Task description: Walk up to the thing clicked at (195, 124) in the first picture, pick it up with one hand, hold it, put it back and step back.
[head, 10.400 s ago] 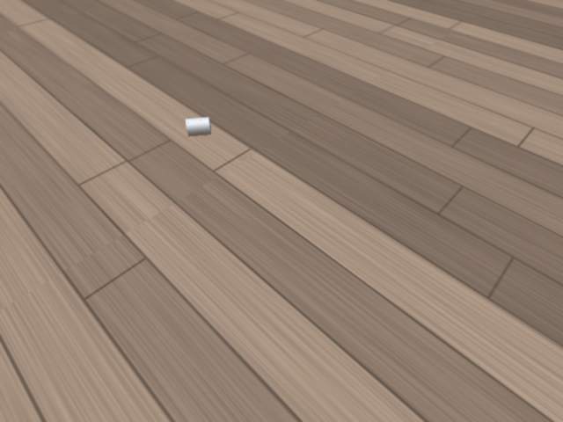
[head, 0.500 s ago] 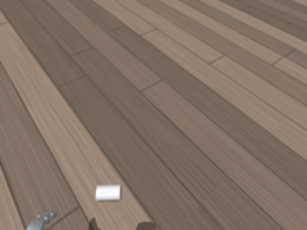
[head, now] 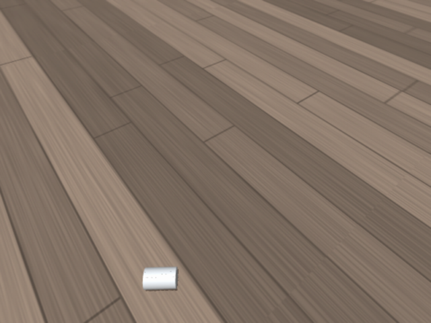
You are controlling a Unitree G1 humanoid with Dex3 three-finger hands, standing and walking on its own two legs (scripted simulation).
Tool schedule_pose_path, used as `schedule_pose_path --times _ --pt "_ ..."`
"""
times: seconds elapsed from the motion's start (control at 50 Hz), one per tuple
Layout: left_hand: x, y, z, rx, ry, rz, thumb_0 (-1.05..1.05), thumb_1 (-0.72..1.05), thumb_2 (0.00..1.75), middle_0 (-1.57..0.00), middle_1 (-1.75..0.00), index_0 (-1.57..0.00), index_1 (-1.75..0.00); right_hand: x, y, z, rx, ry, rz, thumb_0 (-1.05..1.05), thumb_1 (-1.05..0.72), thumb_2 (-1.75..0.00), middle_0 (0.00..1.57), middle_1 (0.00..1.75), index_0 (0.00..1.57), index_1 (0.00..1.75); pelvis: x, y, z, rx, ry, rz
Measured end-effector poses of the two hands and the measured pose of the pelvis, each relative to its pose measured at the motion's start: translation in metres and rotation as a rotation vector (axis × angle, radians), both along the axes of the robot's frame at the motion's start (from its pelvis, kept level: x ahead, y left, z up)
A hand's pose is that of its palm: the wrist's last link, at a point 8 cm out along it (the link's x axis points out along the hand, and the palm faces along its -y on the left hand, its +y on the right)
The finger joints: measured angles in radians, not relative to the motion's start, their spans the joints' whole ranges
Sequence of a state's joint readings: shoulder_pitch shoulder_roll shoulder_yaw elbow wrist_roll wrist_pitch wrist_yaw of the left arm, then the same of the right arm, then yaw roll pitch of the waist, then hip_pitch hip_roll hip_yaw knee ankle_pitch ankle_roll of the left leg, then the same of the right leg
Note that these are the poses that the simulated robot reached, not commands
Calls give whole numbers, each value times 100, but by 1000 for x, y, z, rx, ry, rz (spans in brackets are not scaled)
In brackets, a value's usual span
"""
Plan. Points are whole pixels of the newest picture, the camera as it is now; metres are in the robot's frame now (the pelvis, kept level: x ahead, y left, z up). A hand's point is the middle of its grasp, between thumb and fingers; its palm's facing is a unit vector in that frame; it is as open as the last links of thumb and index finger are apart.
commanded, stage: walk up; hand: left
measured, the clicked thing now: (160, 278) +0.44 +0.24 -0.73
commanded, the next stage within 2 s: none
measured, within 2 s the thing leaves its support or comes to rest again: neither
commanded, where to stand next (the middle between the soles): +0.06 -0.01 m, yaw +0 degrees
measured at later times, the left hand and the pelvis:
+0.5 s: hand out of the picture +0.10 +0.26 -0.15, palm faces -0.01 -0.95 -0.32, open 7.3 cm; pelvis +0.01 +0.00 +0.00, yaw +0 degrees
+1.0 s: hand out of the picture +0.10 +0.25 -0.16, palm faces -0.04 -0.94 -0.35, open 7.3 cm; pelvis -0.02 -0.02 -0.01, yaw -1 degrees
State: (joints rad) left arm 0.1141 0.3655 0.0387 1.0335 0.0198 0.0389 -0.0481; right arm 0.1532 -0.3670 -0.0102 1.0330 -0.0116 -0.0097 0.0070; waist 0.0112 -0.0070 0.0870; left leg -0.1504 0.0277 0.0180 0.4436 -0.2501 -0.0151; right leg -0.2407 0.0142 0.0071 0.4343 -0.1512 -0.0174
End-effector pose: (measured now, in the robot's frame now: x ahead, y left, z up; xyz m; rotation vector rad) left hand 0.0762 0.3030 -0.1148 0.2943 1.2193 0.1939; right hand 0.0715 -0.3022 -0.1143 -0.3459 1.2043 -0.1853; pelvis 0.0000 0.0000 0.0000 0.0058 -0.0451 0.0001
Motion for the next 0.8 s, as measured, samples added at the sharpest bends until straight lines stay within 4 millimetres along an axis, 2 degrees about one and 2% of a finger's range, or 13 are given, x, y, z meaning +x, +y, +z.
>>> schedule_pose_path --times 0.1,0.22,0.56,0.66,0.8 --pt "-9 2 -2 -7 22 13 0 90 90 -20 -30 -21 -30 -4 3 1 -3 16 1 1 -90 -90 21 30 20 30 1 3 1 1 8 -2" --pt "-10 3 -5 -15 35 21 0 90 90 -20 -30 -21 -30 -2 2 4 -17 24 -5 1 -90 -90 21 30 20 30 5 4 2 1 12 -2" --pt "18 -3 1 0 -12 -9 0 90 90 -20 -30 -21 -30 30 -2 6 -10 -51 -4 1 -90 -90 21 30 20 30 10 0 2 1 11 -6" --pt "23 -4 3 4 -25 -18 0 90 90 -20 -30 -21 -30 27 -3 5 -5 -46 -6 1 -90 -90 21 30 20 30 9 -1 2 2 11 -8" --pt "24 -6 3 2 -25 -26 0 90 90 -20 -30 -21 -30 13 -5 4 -6 -17 -20 1 -90 -90 21 30 20 30 7 -2 2 3 11 -13"
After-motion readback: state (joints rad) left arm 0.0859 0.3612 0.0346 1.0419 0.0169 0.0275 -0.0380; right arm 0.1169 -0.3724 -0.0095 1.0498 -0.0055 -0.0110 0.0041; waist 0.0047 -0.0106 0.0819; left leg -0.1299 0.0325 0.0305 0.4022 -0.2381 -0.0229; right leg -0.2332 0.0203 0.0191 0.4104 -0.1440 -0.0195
